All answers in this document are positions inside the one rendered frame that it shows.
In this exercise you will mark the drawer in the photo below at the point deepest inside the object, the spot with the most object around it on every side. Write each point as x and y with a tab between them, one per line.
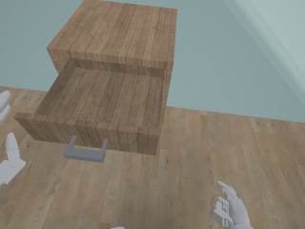
98	100

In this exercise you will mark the left robot hand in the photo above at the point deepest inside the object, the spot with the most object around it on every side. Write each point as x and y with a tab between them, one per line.
11	167

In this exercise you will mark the handle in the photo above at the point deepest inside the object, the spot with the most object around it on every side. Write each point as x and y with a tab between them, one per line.
71	152

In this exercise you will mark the cabinet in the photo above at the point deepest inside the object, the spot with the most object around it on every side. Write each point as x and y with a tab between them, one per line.
121	33

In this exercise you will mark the right robot hand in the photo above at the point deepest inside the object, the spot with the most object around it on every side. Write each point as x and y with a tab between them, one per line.
234	211

